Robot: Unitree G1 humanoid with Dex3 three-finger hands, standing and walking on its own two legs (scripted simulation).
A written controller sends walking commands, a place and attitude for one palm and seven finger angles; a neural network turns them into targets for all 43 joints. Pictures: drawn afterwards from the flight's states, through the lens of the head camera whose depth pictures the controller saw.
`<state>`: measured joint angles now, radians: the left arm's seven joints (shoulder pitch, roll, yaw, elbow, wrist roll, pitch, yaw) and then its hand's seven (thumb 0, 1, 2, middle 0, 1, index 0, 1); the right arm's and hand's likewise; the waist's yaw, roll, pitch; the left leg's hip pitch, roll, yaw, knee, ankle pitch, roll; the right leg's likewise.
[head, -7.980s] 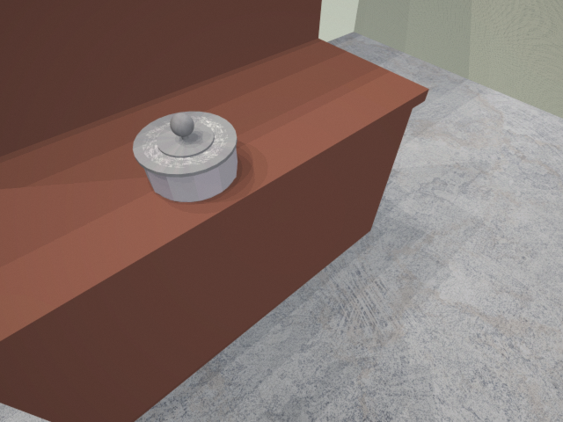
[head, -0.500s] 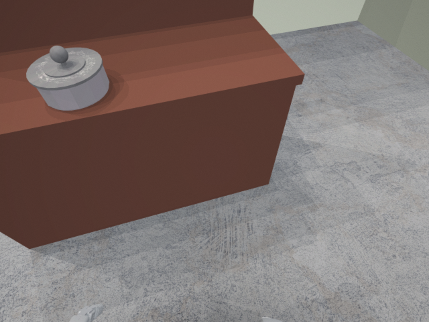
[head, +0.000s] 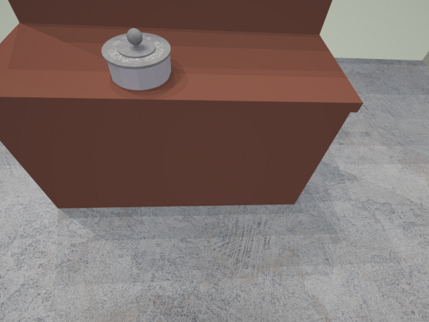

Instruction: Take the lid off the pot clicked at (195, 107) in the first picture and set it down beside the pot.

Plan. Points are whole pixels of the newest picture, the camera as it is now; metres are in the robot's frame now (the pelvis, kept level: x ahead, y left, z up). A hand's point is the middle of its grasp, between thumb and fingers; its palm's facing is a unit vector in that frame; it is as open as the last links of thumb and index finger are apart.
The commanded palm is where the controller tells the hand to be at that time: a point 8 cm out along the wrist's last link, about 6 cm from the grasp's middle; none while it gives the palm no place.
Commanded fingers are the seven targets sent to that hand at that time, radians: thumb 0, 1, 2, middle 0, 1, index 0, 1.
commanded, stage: take the last steps up to it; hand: left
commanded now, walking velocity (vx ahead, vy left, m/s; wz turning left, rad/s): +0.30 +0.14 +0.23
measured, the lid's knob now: (134, 36) +0.83 +0.33 +0.08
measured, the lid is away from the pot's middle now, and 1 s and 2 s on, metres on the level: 0.00 0.00 0.00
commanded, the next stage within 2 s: come to a stop and stand still in 0.88 s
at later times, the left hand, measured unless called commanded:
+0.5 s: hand out of the picture +0.08 +0.18 -0.15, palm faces +0.17 -0.96 -0.22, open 7.4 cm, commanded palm none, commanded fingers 0.00 0.90 0.90 -0.20 -0.30 -0.20 -0.30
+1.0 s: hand (110, 219) +0.35 +0.29 -0.15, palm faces +0.12 -0.97 -0.23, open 7.4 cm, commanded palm none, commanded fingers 0.00 0.90 0.90 -0.20 -0.30 -0.20 -0.30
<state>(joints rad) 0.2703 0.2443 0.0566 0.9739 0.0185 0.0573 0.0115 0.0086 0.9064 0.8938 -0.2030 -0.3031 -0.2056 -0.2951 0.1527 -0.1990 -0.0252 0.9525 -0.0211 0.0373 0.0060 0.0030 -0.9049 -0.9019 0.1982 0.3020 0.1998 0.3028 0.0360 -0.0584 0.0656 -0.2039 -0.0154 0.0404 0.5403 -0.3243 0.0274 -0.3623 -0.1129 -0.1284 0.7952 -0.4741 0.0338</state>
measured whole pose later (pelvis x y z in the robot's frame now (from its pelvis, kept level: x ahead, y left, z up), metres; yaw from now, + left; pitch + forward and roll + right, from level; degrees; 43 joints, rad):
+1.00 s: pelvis +0.28 +0.09 +0.01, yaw +6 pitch +1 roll +3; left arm 0.17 0.18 0.05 0.99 0.02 -0.01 -0.01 0.01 0.91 0.89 -0.20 -0.30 -0.20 -0.29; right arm 0.31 -0.17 -0.02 1.07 -0.03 -0.04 -0.02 0.00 -0.92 -0.90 0.20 0.30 0.20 0.30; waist 0.00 -0.01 0.05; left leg -0.10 -0.01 0.16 0.39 -0.30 0.02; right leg -0.47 -0.09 -0.11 0.75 -0.29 0.01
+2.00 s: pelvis +0.30 +0.16 +0.01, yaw +4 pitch -1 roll +1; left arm 0.27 0.15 -0.01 1.13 0.01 0.00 0.03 0.01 0.91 0.89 -0.20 -0.30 -0.20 -0.29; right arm 0.22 -0.17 0.00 1.13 0.00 0.01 -0.03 0.00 -0.92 -0.90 0.20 0.30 0.20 0.30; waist 0.00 0.00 0.02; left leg -0.18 -0.03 0.05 0.40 -0.20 0.03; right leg -0.12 -0.02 -0.01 0.42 -0.29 0.00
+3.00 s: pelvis +0.24 +0.18 +0.01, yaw +4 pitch -2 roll +0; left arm 0.33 0.15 -0.01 1.10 0.02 -0.02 0.04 0.01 0.91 0.89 -0.20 -0.30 -0.20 -0.29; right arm 0.27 -0.15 -0.02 1.11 -0.01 0.01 -0.02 0.01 -0.92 -0.90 0.20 0.30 0.20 0.30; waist 0.00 0.00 0.04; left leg -0.27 -0.04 0.06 0.45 -0.16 0.07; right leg -0.21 -0.03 0.00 0.47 -0.24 0.03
